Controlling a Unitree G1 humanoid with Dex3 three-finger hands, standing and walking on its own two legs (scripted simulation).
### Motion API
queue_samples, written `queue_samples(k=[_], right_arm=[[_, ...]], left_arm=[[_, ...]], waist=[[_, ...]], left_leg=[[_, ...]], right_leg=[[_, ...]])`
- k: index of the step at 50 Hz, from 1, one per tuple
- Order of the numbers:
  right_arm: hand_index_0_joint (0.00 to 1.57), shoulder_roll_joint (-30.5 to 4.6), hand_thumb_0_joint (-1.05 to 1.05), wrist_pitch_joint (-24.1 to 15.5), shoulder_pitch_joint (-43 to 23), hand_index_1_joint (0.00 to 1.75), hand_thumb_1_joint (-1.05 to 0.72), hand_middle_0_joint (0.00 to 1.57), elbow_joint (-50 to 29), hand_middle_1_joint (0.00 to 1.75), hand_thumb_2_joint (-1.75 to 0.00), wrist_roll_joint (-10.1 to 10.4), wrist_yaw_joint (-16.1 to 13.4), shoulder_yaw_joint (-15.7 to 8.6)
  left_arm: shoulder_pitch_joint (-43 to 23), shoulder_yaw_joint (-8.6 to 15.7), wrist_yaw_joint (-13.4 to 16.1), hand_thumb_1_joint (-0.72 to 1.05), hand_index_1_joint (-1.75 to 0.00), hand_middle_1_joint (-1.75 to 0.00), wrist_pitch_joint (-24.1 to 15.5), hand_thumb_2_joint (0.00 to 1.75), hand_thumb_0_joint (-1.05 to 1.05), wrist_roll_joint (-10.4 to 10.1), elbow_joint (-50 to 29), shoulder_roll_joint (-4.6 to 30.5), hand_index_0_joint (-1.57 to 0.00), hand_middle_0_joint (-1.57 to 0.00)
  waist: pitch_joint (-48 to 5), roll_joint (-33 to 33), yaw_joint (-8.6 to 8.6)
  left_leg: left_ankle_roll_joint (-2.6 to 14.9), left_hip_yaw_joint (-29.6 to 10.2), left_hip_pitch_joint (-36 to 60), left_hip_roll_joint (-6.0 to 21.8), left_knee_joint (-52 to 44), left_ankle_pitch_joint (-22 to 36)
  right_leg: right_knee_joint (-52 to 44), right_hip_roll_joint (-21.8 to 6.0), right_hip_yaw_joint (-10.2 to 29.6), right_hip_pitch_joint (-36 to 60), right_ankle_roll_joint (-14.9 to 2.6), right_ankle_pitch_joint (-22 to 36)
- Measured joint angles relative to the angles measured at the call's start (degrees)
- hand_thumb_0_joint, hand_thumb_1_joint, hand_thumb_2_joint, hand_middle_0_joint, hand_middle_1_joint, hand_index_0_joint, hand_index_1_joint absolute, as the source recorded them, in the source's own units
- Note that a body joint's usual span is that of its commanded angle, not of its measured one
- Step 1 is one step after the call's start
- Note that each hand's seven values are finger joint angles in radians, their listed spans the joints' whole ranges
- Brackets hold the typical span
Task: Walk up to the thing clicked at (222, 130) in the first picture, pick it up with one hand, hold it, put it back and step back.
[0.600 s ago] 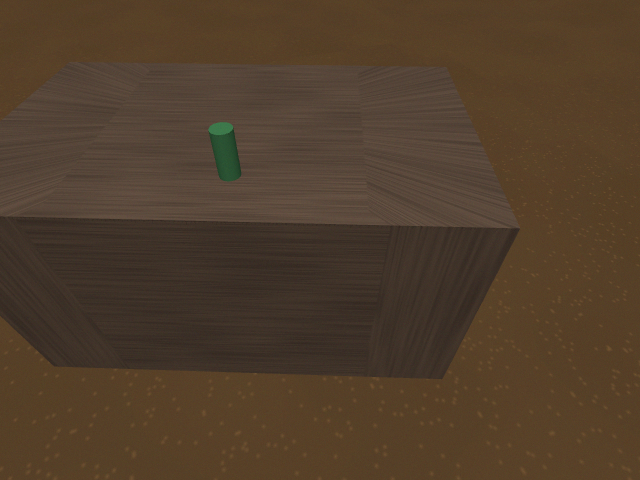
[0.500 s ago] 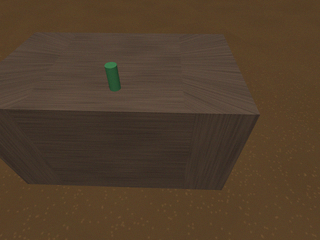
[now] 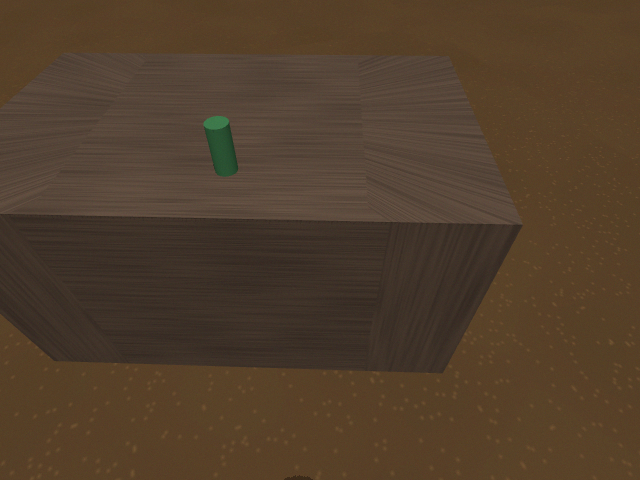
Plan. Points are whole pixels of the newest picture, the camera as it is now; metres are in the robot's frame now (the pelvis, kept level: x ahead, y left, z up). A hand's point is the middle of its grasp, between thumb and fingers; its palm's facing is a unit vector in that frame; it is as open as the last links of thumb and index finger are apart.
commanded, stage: stand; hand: left
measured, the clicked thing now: (221, 147) +0.78 +0.24 -0.02
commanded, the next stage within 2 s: walk up in 0.52 s
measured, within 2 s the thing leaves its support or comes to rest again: neither
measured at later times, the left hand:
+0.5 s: hand out of the picture +0.09 +0.25 -0.16, palm faces -0.03 -0.94 -0.34, open 7.4 cm
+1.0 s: hand out of the picture +0.13 +0.34 -0.17, palm faces -0.04 -0.94 -0.35, open 7.4 cm
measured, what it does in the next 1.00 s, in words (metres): walks ahead: left foot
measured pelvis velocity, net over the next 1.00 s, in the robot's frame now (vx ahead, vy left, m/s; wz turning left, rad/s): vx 0.11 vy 0.05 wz -0.01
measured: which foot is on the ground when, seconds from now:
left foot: down 0.00-0.62, up 0.64-0.78, down 0.80-1.00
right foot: down 0.00-0.84, up 0.86-1.00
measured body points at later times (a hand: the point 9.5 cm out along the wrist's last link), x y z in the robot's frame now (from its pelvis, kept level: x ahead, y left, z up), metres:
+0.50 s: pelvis +0.01 +0.00 +0.00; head +0.02 +0.00 +0.45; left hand +0.09 +0.30 -0.13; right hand +0.09 -0.30 -0.13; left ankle +0.00 +0.13 -0.75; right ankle +0.00 -0.12 -0.75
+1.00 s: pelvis +0.11 +0.05 -0.01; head +0.12 +0.08 +0.44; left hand +0.14 +0.38 -0.14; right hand +0.16 -0.26 -0.11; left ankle +0.12 +0.16 -0.75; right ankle +0.10 -0.09 -0.68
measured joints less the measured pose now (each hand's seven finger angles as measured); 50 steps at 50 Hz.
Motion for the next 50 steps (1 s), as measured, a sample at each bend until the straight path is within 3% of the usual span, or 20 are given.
queue_samples(k=[26,30,32,36,39,41,42,44,46,50], right_arm=[[0.2,-0.16,0.0,-0.03,-0.89,0.3,-0.91,0.21,-0.66,0.3,-0.9,-0.02,-0.31,0.16],[0.2,-0.92,0.0,-0.12,1.96,0.3,-0.91,0.21,-3.09,0.3,-0.9,-1.17,1.28,-1.63],[0.2,-1.76,0.0,0.15,3.71,0.3,-0.91,0.21,-3.93,0.3,-0.9,-1.57,1.79,-2.35],[0.2,-3.34,0.0,0.39,5.01,0.3,-0.91,0.21,-5.07,0.3,-0.9,-1.93,2.18,-3.36],[0.2,-3.75,0.0,-0.36,5.06,0.3,-0.91,0.21,-6.71,0.3,-0.9,-1.74,2.68,-4.01],[0.2,-3.61,0.0,-1.43,5.28,0.3,-0.91,0.21,-8.15,0.3,-0.9,-1.66,2.89,-4.55],[0.2,-3.39,0.0,-2.06,5.41,0.3,-0.91,0.21,-8.89,0.3,-0.9,-1.78,2.81,-4.97],[0.2,-2.76,0.0,-2.96,5.87,0.3,-0.91,0.21,-10.26,0.3,-0.9,-2.22,2.35,-5.49],[0.2,-2.25,0.0,-2.84,7.0,0.3,-0.91,0.21,-10.99,0.3,-0.9,-1.79,2.31,-5.3],[0.2,-1.31,0.0,-2.52,9.39,0.3,-0.91,0.21,-11.83,0.3,-0.9,-1.09,2.14,-4.26]], left_arm=[[-1.02,0.14,0.25,0.9,-0.3,-0.3,-0.08,0.89,0.0,-0.08,-0.18,0.09,-0.2,-0.21],[1.88,2.15,-1.25,0.9,-0.3,-0.3,-0.79,0.89,0.0,0.99,-2.41,0.4,-0.2,-0.21],[3.9,3.02,-1.7,0.9,-0.3,-0.3,-1.2,0.89,0.0,1.36,-3.39,0.68,-0.2,-0.21],[6.69,4.27,-1.71,0.9,-0.3,-0.3,-2.39,0.89,0.0,1.66,-5.62,1.35,-0.2,-0.21],[9.02,4.56,-1.85,0.9,-0.3,-0.3,-2.07,0.89,0.0,1.65,-6.51,2.49,-0.2,-0.21],[10.26,4.62,-1.98,0.9,-0.3,-0.3,-1.17,0.89,0.0,1.36,-6.7,3.67,-0.2,-0.21],[10.76,4.67,-1.97,0.9,-0.3,-0.3,-0.63,0.89,0.0,1.19,-6.73,4.24,-0.2,-0.21],[11.15,4.62,-1.58,0.9,-0.3,-0.3,0.4,0.89,0.0,0.9,-6.48,4.6,-0.2,-0.21],[11.19,4.21,-1.55,0.91,-0.3,-0.3,0.82,0.89,0.01,0.66,-6.58,4.68,-0.2,-0.21],[10.92,3.88,-2.07,0.91,-0.29,-0.3,-0.29,0.89,0.01,0.23,-8.24,5.3,-0.2,-0.21]], waist=[[-0.44,0.09,-0.02],[-1.71,0.36,0.22],[-2.88,0.84,0.26],[-0.73,1.46,1.39],[1.33,1.09,2.17],[2.38,-0.06,2.04],[2.8,-1.18,2.05],[3.0,-2.45,1.37],[2.37,-2.45,0.31],[1.65,-2.84,-0.23]], left_leg=[[-0.28,0.03,1.54,0.37,-0.76,-0.62],[2.24,-0.01,-0.67,0.25,6.84,-10.31],[3.04,-0.14,-2.66,0.32,11.77,-14.47],[2.89,0.1,-8.73,1.03,21.35,-15.89],[2.78,-0.08,-11.17,2.01,18.3,-14.77],[1.67,0.69,-10.31,2.09,13.15,-6.09],[1.18,1.7,-9.47,1.33,12.24,-0.82],[1.37,2.92,-8.87,0.27,13.72,-2.35],[2.39,2.84,-7.36,0.04,13.05,-4.17],[2.59,3.38,-2.45,-0.17,8.29,-4.08]], right_leg=[[-0.97,0.36,0.01,1.59,-0.22,-0.46],[4.87,0.58,0.21,0.03,-1.56,-7.48],[5.66,0.79,-0.05,-0.13,-2.04,-8.27],[3.34,0.58,-0.59,2.3,-1.03,-5.38],[2.52,-0.07,-0.24,4.22,0.18,-6.21],[5.87,-1.25,0.07,4.11,0.86,-8.92],[10.36,-2.34,0.61,2.71,-0.01,-11.2],[24.12,-1.38,4.06,-2.67,-1.62,-16.38],[34.13,0.57,4.82,-7.73,-2.6,-17.58],[38.53,0.45,4.34,-15.05,-2.31,-12.72]])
